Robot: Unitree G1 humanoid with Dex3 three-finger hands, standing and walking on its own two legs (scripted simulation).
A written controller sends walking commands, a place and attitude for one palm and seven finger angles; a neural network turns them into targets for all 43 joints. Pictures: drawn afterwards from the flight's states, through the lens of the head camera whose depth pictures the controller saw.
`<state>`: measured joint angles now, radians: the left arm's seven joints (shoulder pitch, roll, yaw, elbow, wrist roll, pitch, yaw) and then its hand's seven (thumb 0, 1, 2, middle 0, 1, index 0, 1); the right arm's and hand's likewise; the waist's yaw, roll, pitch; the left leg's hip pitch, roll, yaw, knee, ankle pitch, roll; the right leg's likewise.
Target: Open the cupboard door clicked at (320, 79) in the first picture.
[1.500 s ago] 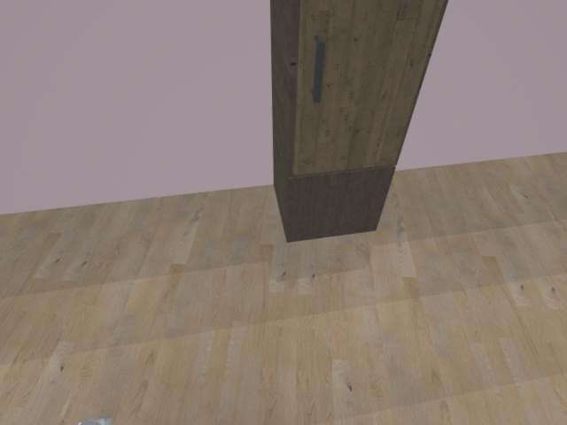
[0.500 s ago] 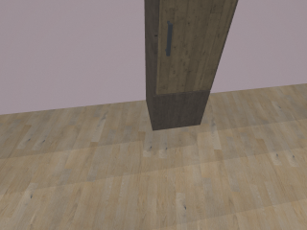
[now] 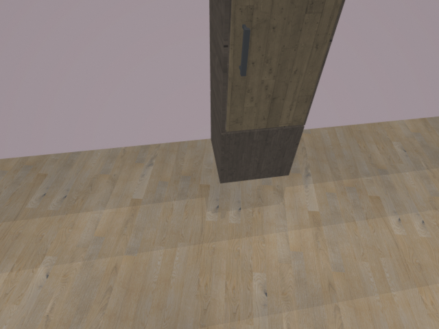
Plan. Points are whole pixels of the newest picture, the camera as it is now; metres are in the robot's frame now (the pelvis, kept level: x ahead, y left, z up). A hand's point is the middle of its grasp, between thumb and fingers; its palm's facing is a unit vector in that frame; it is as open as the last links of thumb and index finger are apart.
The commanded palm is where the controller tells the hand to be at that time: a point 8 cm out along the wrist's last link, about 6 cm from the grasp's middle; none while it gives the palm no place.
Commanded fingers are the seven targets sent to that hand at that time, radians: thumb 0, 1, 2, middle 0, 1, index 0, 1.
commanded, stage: walk to a spot facing it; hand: left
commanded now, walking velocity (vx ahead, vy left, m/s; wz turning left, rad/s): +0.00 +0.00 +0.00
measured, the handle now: (243, 51) +1.01 -0.02 +0.05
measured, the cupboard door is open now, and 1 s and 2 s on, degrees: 0 0 0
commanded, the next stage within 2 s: none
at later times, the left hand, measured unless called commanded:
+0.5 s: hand out of the picture +0.06 +0.18 -0.18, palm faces -0.14 -0.95 -0.26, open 7.4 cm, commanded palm none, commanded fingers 0.00 0.90 0.90 -0.20 -0.30 -0.20 -0.30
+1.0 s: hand out of the picture +0.14 +0.22 -0.18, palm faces -0.37 -0.90 -0.24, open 7.4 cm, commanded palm none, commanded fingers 0.00 0.90 0.90 -0.20 -0.30 -0.20 -0.30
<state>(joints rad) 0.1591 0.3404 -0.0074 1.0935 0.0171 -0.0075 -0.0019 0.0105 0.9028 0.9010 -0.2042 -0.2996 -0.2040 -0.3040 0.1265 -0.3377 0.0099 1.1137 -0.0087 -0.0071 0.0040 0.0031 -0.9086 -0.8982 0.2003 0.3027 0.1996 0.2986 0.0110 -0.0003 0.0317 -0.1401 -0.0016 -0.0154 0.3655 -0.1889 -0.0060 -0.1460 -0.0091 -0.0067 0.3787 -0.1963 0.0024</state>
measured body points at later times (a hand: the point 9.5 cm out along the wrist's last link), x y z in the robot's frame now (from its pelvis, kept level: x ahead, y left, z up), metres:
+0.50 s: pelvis -0.02 -0.02 -0.03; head +0.01 -0.04 +0.42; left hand +0.07 +0.23 -0.16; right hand +0.02 -0.28 -0.18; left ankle +0.00 +0.12 -0.71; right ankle -0.01 -0.11 -0.75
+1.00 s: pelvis -0.03 +0.04 -0.01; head +0.00 +0.06 +0.44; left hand +0.16 +0.27 -0.16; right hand -0.05 -0.22 -0.13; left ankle +0.00 +0.15 -0.75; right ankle -0.08 -0.07 -0.67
